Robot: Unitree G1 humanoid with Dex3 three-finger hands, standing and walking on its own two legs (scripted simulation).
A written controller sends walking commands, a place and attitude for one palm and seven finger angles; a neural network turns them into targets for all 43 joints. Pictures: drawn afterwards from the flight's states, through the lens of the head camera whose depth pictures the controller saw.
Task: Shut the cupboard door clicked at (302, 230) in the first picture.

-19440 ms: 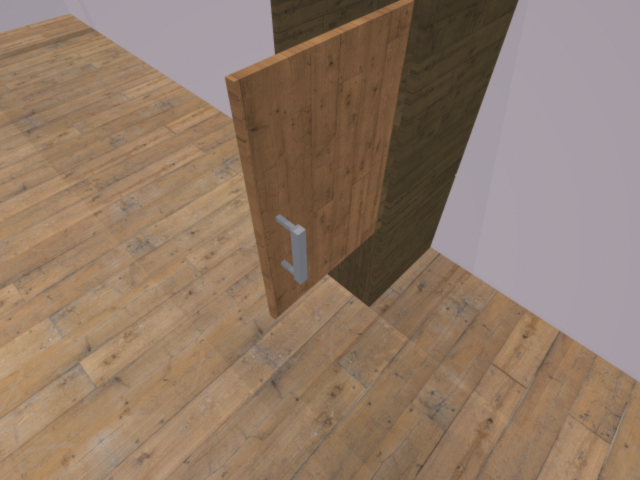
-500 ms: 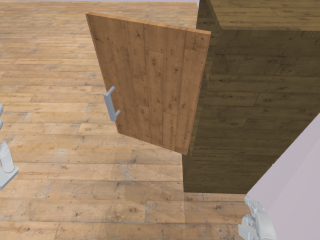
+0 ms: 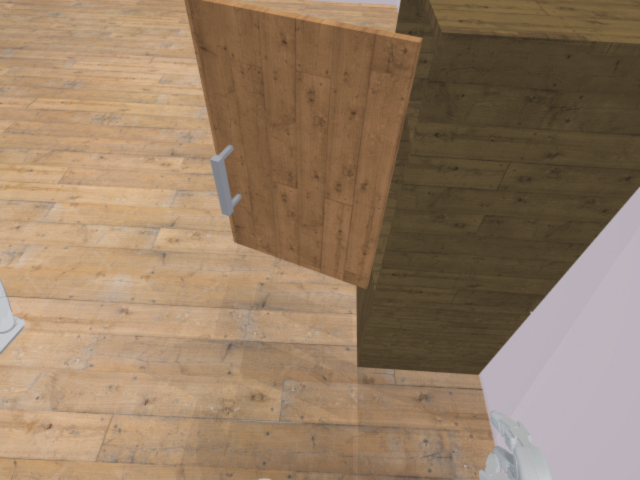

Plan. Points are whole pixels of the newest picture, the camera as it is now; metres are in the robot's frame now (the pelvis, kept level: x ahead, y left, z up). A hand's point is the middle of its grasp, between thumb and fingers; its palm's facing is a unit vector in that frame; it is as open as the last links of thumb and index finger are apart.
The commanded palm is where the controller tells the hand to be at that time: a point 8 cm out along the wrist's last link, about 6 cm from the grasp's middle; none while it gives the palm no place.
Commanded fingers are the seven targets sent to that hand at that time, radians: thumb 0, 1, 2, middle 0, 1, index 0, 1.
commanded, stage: step back with the hand held close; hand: left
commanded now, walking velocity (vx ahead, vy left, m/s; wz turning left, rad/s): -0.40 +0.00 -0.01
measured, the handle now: (227, 181) +0.70 +0.23 -0.08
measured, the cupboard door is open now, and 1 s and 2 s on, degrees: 71 71 71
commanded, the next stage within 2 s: stop stepping back and stand still in 0.86 s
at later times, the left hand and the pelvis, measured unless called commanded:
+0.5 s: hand out of the picture +0.15 +0.26 +0.18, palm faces +0.44 -0.79 -0.42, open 7.4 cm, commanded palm +0.08 +0.29 +0.20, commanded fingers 0.00 0.90 0.90 -0.20 -0.30 -0.20 -0.30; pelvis -0.06 -0.01 +0.01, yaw +1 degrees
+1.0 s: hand out of the picture +0.03 +0.32 +0.20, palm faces +0.43 -0.82 -0.39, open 7.4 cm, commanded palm -0.02 +0.35 +0.20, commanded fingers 0.00 0.90 0.90 -0.20 -0.30 -0.20 -0.30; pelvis -0.16 +0.05 +0.01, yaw +0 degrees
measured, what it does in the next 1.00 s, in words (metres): walks backwards: right foot, then right foot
